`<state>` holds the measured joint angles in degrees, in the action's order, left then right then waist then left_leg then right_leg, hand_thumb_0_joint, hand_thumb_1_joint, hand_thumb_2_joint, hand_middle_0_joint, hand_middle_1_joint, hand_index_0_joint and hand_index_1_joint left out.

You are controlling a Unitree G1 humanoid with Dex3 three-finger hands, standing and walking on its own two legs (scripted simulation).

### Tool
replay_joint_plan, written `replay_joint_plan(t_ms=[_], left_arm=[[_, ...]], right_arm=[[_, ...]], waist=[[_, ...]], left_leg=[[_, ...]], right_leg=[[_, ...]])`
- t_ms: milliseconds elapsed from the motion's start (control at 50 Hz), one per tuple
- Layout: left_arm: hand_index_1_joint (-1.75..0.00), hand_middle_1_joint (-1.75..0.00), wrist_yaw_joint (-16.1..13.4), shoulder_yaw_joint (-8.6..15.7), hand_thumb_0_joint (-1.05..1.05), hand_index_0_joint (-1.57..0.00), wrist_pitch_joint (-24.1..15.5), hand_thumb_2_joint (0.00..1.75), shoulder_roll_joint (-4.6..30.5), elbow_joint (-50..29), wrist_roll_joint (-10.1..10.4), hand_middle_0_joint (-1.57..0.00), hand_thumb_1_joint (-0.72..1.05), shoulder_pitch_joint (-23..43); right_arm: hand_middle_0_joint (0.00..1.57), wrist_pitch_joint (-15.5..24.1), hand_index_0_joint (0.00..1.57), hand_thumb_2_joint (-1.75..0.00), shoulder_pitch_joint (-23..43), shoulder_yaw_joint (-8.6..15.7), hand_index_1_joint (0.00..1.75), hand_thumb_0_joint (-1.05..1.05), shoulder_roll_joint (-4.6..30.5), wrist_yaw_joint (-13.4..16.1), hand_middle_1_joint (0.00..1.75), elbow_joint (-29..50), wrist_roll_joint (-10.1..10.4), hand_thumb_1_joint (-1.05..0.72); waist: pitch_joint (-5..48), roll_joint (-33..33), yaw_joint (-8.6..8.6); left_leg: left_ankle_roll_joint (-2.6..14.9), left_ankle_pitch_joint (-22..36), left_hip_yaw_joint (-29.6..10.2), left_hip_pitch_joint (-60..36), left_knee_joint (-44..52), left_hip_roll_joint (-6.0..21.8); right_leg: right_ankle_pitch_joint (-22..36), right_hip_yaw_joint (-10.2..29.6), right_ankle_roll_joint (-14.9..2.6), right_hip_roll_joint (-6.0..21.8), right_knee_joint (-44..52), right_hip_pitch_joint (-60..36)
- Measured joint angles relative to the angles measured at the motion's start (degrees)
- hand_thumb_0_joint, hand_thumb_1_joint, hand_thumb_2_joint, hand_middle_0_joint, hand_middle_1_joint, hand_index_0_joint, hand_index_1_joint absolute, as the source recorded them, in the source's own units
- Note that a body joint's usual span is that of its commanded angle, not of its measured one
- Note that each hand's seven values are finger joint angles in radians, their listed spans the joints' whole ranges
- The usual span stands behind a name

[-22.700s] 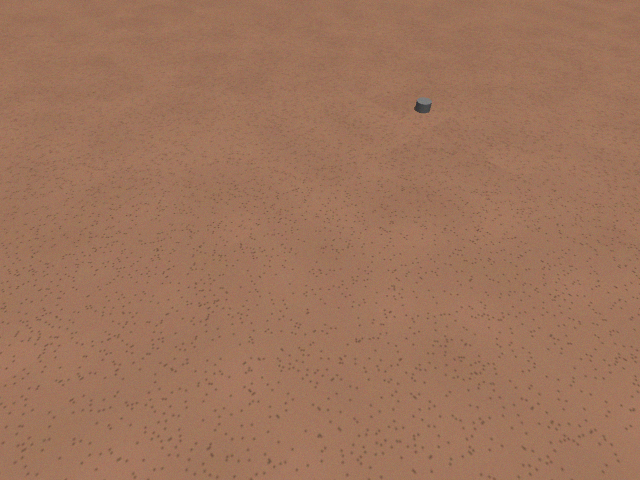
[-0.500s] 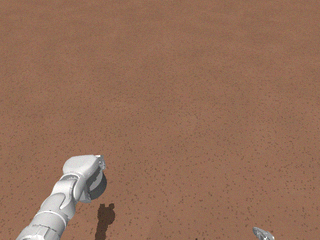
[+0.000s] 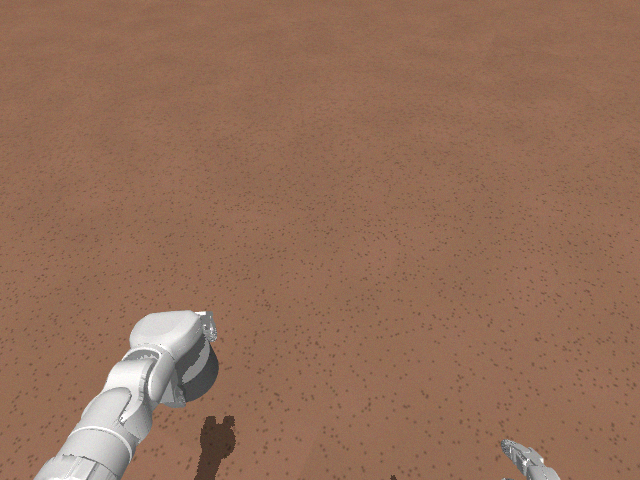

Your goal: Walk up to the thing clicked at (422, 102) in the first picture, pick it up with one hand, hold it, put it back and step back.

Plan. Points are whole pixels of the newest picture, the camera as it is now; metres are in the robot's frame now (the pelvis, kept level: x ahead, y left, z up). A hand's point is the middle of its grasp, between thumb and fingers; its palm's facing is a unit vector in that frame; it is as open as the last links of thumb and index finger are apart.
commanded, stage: hold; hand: left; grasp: from above
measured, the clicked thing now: (183, 364) +0.30 +0.22 -0.07
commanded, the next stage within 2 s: crouch in 0.76 s
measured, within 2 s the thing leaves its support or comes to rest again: neither
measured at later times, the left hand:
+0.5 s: hand (180, 362) +0.29 +0.21 -0.04, palm faces -0.45 -0.07 -0.89, open 11.3 cm
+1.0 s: hand (179, 356) +0.30 +0.22 -0.04, palm faces -0.46 -0.07 -0.89, open 11.3 cm
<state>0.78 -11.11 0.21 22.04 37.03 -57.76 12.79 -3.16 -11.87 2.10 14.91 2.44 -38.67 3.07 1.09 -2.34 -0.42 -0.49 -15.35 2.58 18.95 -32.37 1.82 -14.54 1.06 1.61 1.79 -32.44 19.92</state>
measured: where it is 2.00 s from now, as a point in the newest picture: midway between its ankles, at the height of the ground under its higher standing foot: outside the picture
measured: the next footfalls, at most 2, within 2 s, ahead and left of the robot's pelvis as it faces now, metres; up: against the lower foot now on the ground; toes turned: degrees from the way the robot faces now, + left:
none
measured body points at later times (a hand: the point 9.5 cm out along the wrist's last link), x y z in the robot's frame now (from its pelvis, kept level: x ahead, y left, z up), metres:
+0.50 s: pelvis +0.00 +0.00 +0.00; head +0.01 -0.02 +0.45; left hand +0.31 +0.22 +0.01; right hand +0.15 -0.25 -0.11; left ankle +0.02 +0.13 -0.73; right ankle +0.03 -0.14 -0.73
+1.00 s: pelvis +0.01 +0.00 +0.01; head +0.03 -0.02 +0.45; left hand +0.32 +0.22 +0.01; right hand +0.15 -0.26 -0.11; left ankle +0.02 +0.13 -0.73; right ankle +0.03 -0.14 -0.73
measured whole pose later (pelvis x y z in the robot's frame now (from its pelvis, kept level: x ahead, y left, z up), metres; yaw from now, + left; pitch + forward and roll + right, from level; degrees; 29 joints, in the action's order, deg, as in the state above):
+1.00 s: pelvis +0.01 +0.00 +0.01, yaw +0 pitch +2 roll +0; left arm 0.4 -11.3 0.7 21.8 37.3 -57.6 13.1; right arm -4.2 -11.4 2.2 14.5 2.6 -39.0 3.3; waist 0.2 -2.5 -0.4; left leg -0.6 -14.5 2.5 15.7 -28.7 1.7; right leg -13.9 0.9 1.5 1.8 -29.0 16.8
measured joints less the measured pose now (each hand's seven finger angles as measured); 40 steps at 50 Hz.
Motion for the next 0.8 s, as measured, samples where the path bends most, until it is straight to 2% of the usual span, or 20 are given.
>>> replay_joint_plan(t_ms=[380,620,800], left_arm=[[-0.76,-0.78,1.2,-1.1,0.00,-0.54,0.5,0.72,0.1,-1.8,1.0,-0.49,-0.20,-0.2],[-0.76,-0.78,0.7,-0.6,0.00,-0.54,0.6,0.73,-0.4,-0.8,-0.1,-0.49,-0.21,0.0],[-0.76,-0.78,-0.4,-0.7,0.00,-0.55,0.5,0.74,-0.2,-0.7,-0.1,-0.50,-0.22,0.3]], right_arm=[[0.20,0.1,0.20,-0.90,1.0,-0.7,0.29,0.01,-0.4,0.5,0.30,-0.2,0.3,-0.91],[0.20,-0.4,0.20,-0.90,1.2,-0.5,0.29,0.01,-0.5,0.4,0.30,0.0,0.3,-0.91],[0.20,-0.6,0.20,-0.90,0.7,0.0,0.29,0.01,-0.2,0.5,0.30,-0.9,0.2,-0.91]], waist=[[-0.9,-0.4,0.60],[-1.2,0.0,0.30],[-1.2,-0.1,0.46]], left_leg=[[-0.08,1.1,0.0,-2.2,2.4,-0.1],[-0.18,1.2,0.1,-2.6,3.2,-0.1],[-0.18,1.0,-0.1,-2.8,3.4,-0.1]], right_leg=[[0.9,0.0,-0.07,0.0,2.0,-2.0],[0.9,0.1,-0.17,0.0,2.5,-2.3],[0.8,-0.1,-0.14,0.0,3.0,-2.7]])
